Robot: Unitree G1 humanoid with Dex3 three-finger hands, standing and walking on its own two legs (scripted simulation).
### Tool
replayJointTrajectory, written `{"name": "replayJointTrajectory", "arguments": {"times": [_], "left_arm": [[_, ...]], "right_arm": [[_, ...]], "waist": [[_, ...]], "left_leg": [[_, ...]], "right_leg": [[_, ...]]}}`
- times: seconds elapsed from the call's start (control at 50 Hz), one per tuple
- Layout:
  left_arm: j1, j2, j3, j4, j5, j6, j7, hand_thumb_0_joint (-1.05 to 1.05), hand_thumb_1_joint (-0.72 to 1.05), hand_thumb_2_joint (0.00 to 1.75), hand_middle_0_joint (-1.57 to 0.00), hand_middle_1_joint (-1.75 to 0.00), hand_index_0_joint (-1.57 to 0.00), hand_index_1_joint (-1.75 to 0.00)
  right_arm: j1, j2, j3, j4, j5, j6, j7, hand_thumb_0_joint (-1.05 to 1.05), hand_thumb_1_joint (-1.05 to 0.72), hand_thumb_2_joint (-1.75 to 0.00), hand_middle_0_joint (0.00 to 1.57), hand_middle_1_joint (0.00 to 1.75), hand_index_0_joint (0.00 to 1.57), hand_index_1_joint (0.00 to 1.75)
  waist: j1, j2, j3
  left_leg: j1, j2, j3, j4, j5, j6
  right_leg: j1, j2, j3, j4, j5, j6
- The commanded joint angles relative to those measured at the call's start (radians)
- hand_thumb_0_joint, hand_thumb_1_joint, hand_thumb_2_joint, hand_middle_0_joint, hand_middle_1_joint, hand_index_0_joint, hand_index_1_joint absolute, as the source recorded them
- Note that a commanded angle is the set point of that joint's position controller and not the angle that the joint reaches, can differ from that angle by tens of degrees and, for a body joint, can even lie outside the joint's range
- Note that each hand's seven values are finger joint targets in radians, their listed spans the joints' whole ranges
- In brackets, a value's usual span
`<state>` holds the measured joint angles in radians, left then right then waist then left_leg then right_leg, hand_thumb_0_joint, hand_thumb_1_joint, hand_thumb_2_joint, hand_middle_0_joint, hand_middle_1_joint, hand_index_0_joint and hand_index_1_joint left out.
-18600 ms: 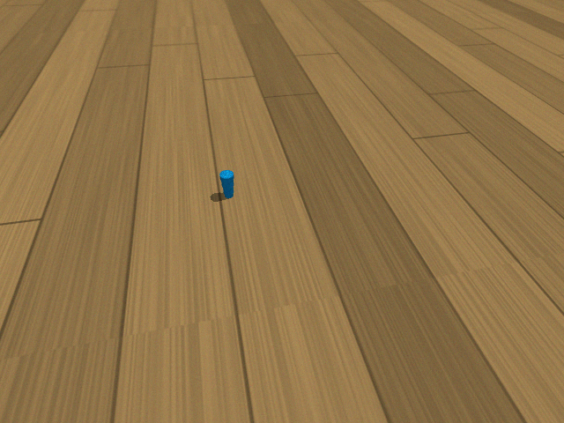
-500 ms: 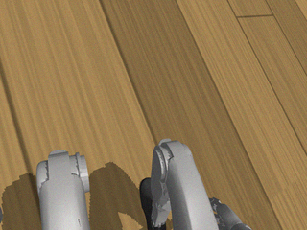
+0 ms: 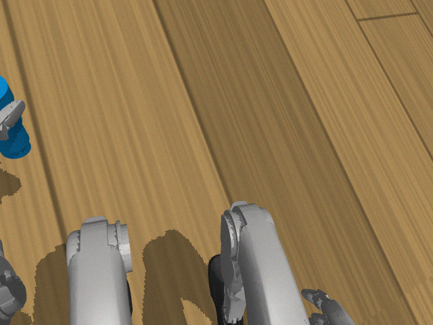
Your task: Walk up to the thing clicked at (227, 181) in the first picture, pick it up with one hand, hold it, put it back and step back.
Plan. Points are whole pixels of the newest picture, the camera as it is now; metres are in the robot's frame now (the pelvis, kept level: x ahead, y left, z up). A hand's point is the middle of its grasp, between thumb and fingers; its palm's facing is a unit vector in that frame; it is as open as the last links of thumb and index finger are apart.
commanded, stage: settle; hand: left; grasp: from the side
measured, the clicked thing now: out of the picture +0.48 +0.32 -0.09
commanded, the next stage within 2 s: lift in 0.54 s
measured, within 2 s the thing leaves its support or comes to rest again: neither
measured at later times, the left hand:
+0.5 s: hand out of the picture +0.48 +0.31 +0.00, palm faces +0.35 -0.93 -0.08, open 5.8 cm
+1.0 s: hand out of the picture +0.47 +0.30 +0.04, palm faces +0.31 -0.95 -0.07, open 5.8 cm
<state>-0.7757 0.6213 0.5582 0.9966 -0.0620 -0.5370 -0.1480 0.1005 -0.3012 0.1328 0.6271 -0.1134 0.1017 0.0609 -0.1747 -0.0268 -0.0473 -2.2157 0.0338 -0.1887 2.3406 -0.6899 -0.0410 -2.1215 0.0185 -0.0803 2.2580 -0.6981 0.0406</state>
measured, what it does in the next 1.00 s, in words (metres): stands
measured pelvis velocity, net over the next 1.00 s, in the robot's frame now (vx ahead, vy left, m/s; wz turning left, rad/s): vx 0.00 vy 0.00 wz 0.05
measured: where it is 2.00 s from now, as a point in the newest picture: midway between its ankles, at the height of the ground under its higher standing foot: (176, 323)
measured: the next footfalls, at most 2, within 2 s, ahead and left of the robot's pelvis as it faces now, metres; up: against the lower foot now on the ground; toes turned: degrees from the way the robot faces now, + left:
none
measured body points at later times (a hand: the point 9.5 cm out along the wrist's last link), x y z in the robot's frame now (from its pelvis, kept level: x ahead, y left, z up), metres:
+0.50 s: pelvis +0.00 +0.00 +0.02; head +0.21 +0.07 +0.40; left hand +0.46 +0.35 +0.00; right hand +0.10 -0.27 -0.10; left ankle +0.08 +0.14 -0.32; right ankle +0.10 -0.13 -0.32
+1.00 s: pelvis +0.00 +0.00 +0.04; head +0.20 +0.06 +0.44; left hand +0.45 +0.35 +0.04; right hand +0.11 -0.27 -0.08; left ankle +0.08 +0.14 -0.32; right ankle +0.10 -0.13 -0.32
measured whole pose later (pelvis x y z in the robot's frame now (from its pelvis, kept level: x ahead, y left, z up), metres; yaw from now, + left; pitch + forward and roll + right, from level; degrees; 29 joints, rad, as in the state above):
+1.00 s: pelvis +0.00 +0.00 +0.04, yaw +3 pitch +33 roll -6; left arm -0.75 0.52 0.51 0.94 -0.06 -0.48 -0.14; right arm 0.16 -0.27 0.05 0.66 -0.07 0.08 0.04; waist -0.14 0.00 -0.13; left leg -2.11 0.04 -0.13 2.19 -0.67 -0.03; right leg -2.03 0.00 -0.04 2.14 -0.69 0.04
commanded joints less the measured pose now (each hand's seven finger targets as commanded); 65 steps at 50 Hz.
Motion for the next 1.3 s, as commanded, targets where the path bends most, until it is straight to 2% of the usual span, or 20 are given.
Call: {"name": "replayJointTrajectory", "arguments": {"times": [0.0,0.06,0.1,0.18,0.24,0.3,0.42,0.46,0.48,0.6,0.64,0.66,0.74,0.82,0.92,0.98,1.06,1.1,1.16,1.28], "left_arm": [[-0.334,0.289,0.046,-0.244,-0.023,-0.081,0.015,0.0,0.3,1.31,-1.3,-1.43,-1.31,-1.44],[-0.323,0.241,0.017,-0.209,-0.016,-0.075,0.023,0.0,0.29,1.32,-1.29,-1.43,-1.3,-1.44],[-0.356,0.291,0.041,-0.255,-0.007,-0.078,0.03,0.0,0.29,1.33,-1.32,-1.44,-1.32,-1.45],[-0.316,0.22,0.005,-0.192,0.002,-0.063,0.031,0.0,0.3,1.35,-1.31,-1.46,-1.32,-1.47],[-0.366,0.269,0.025,-0.251,0.005,-0.067,0.034,0.0,0.32,1.35,-1.32,-1.45,-1.32,-1.46],[-0.354,0.212,0.006,-0.214,-0.003,-0.064,0.037,0.0,0.35,1.36,-1.32,-1.46,-1.32,-1.47],[-0.393,0.247,0.013,-0.241,0.011,-0.078,0.049,0.0,0.36,1.37,-1.32,-1.46,-1.33,-1.47],[-0.37,0.206,-0.005,-0.194,0.007,-0.075,0.045,0.0,0.37,1.38,-1.32,-1.46,-1.33,-1.47],[-0.408,0.244,0.01,-0.258,0.006,-0.084,0.048,0.0,0.37,1.37,-1.32,-1.46,-1.33,-1.47],[-0.353,0.194,-0.011,-0.154,0.01,-0.074,0.05,0.0,0.4,1.38,-1.32,-1.45,-1.32,-1.46],[-0.38,0.222,-0.005,-0.182,0.02,-0.078,0.054,0.0,0.42,1.3,-1.37,-1.5,-1.4,-1.47],[-0.376,0.239,0.011,-0.198,0.018,-0.078,0.056,0.0,0.39,1.3,-1.34,-1.51,-1.38,-1.48],[-0.388,0.231,0.014,-0.266,0.003,-0.076,0.041,0.0,0.35,1.3,-1.34,-1.5,-1.38,-1.48],[-0.368,0.223,0.007,-0.282,-0.01,-0.059,0.017,0.0,0.37,1.3,-1.34,-1.49,-1.38,-1.47],[-0.298,0.141,-0.032,-0.269,-0.023,-0.021,0.0,0.0,0.37,1.29,-1.32,-1.47,-1.36,-1.45],[-0.321,0.191,-0.002,-0.382,-0.031,-0.014,0.012,0.0,0.33,1.28,-1.32,-1.48,-1.36,-1.45],[-0.217,0.067,-0.071,-0.339,-0.05,0.014,0.0,0.0,0.34,1.27,-1.31,-1.46,-1.35,-1.44],[-0.213,0.116,-0.046,-0.415,-0.053,0.017,0.008,0.0,0.34,1.27,-1.32,-1.46,-1.36,-1.43],[-0.222,0.088,-0.078,-0.514,-0.059,0.03,0.013,0.0,0.35,1.26,-1.31,-1.46,-1.36,-1.43],[-0.075,0.007,-0.111,-0.613,-0.087,0.08,0.038,0.0,0.31,1.24,-1.3,-1.44,-1.34,-1.42]], "right_arm": [[0.158,-0.228,-0.087,-0.034,0.0,-0.005,-0.013,0.0,-0.88,-0.9,0.2,0.3,0.2,0.3],[0.152,-0.221,-0.089,-0.033,0.001,-0.008,-0.015,0.0,-0.88,-0.9,0.2,0.3,0.2,0.3],[0.164,-0.222,-0.098,-0.021,-0.002,-0.008,-0.017,0.0,-0.88,-0.9,0.2,0.3,0.2,0.3],[0.176,-0.215,-0.105,-0.02,-0.001,-0.011,-0.016,0.0,-0.88,-0.9,0.2,0.3,0.2,0.3],[0.182,-0.212,-0.105,-0.014,0.0,-0.014,-0.018,0.0,-0.88,-0.9,0.2,0.3,0.2,0.3],[0.182,-0.213,-0.107,-0.021,0.002,-0.016,-0.015,0.0,-0.88,-0.9,0.2,0.3,0.2,0.3],[0.179,-0.21,-0.113,-0.008,0.003,-0.019,-0.018,0.0,-0.88,-0.9,0.2,0.3,0.2,0.3],[0.177,-0.206,-0.111,-0.014,0.003,-0.02,-0.017,0.0,-0.88,-0.89,0.2,0.3,0.2,0.3],[0.18,-0.203,-0.111,-0.008,0.002,-0.023,-0.018,0.0,-0.88,-0.89,0.2,0.3,0.2,0.3],[0.191,-0.202,-0.116,-0.003,0.005,-0.028,-0.017,0.0,-0.88,-0.9,0.2,0.3,0.2,0.3],[0.184,-0.203,-0.119,-0.006,0.004,-0.027,-0.019,0.0,-0.91,-0.9,0.2,0.3,0.2,0.3],[0.186,-0.205,-0.122,-0.001,0.006,-0.026,-0.021,0.0,-0.91,-0.9,0.2,0.3,0.2,0.3],[0.209,-0.197,-0.13,0.0,0.012,-0.025,-0.019,0.0,-0.91,-0.9,0.2,0.3,0.2,0.3],[0.206,-0.195,-0.143,-0.003,0.026,-0.029,-0.026,0.0,-0.91,-0.9,0.2,0.3,0.2,0.3],[0.201,-0.193,-0.163,-0.021,0.044,-0.035,-0.033,0.0,-0.91,-0.9,0.2,0.3,0.2,0.3],[0.207,-0.187,-0.174,-0.031,0.056,-0.035,-0.042,0.0,-0.91,-0.9,0.2,0.3,0.2,0.3],[0.187,-0.176,-0.177,-0.049,0.071,-0.05,-0.05,0.0,-0.91,-0.9,0.2,0.3,0.2,0.3],[0.186,-0.172,-0.183,-0.06,0.08,-0.055,-0.056,0.0,-0.91,-0.9,0.2,0.3,0.2,0.3],[0.182,-0.165,-0.188,-0.073,0.088,-0.061,-0.062,0.0,-0.9,-0.9,0.2,0.3,0.2,0.3],[0.158,-0.147,-0.195,-0.102,0.111,-0.081,-0.077,0.0,-0.9,-0.9,0.2,0.3,0.2,0.3]], "waist": [[0.016,0.296,-0.712],[0.002,0.291,-0.677],[0.02,0.3,-0.719],[-0.001,0.273,-0.697],[0.015,0.289,-0.713],[0.003,0.288,-0.712],[0.013,0.293,-0.7],[0.0,0.279,-0.691],[0.011,0.282,-0.71],[0.006,0.25,-0.7],[0.008,0.27,-0.708],[0.028,0.274,-0.715],[0.03,0.292,-0.797],[0.038,0.272,-0.795],[0.046,0.266,-0.777],[0.068,0.265,-0.806],[0.047,0.199,-0.748],[0.075,0.202,-0.771],[0.078,0.243,-0.784],[0.098,0.212,-0.773]], "left_leg": [[0.492,0.004,0.1,-0.279,0.179,0.054],[0.493,0.005,0.099,-0.294,0.165,0.053],[0.518,0.004,0.105,-0.288,0.171,0.054],[0.518,0.004,0.106,-0.298,0.171,0.055],[0.515,0.001,0.112,-0.308,0.17,0.056],[0.544,0.0,0.102,-0.318,0.182,0.051],[0.546,-0.001,0.108,-0.333,0.136,0.052],[0.532,-0.003,0.11,-0.336,0.13,0.054],[0.523,-0.004,0.116,-0.333,0.124,0.056],[0.519,-0.005,0.12,-0.342,0.127,0.056],[0.533,-0.006,0.119,-0.349,0.12,0.055],[0.547,-0.006,0.124,-0.351,0.133,0.055],[0.593,-0.007,0.126,-0.355,0.199,0.055],[0.594,-0.008,0.133,-0.375,0.187,0.06],[0.643,-0.006,0.13,-0.43,0.176,0.056],[0.667,-0.008,0.128,-0.464,0.154,0.058],[0.671,-0.008,0.119,-0.505,0.14,0.063],[0.689,-0.009,0.123,-0.534,0.136,0.063],[0.782,-0.006,0.11,-0.594,0.121,0.056],[0.88,-0.003,0.11,-0.688,0.156,0.057]], "right_leg": [[0.355,0.02,-0.054,-0.228,0.224,-0.068],[0.331,0.018,-0.056,-0.237,0.21,-0.07],[0.336,0.019,-0.048,-0.243,0.214,-0.07],[0.341,0.019,-0.05,-0.26,0.214,-0.067],[0.357,0.016,-0.044,-0.262,0.214,-0.07],[0.328,0.014,-0.051,-0.255,0.215,-0.073],[0.311,0.013,-0.045,-0.268,0.176,-0.075],[0.327,0.011,-0.045,-0.277,0.174,-0.072],[0.341,0.013,-0.04,-0.279,0.171,-0.072],[0.35,0.013,-0.038,-0.293,0.17,-0.072],[0.341,0.012,-0.038,-0.294,0.162,-0.074],[0.346,0.011,-0.033,-0.297,0.172,-0.074],[0.4,0.009,-0.027,-0.296,0.228,-0.073],[0.418,0.009,-0.015,-0.324,0.219,-0.073],[0.41,0.002,-0.012,-0.363,0.201,-0.078],[0.446,0.001,-0.006,-0.398,0.183,-0.078],[0.464,-0.002,-0.003,-0.451,0.178,-0.074],[0.498,-0.003,0.006,-0.48,0.169,-0.076],[0.507,-0.006,0.009,-0.514,0.156,-0.08],[0.624,-0.01,0.021,-0.617,0.189,-0.076]]}}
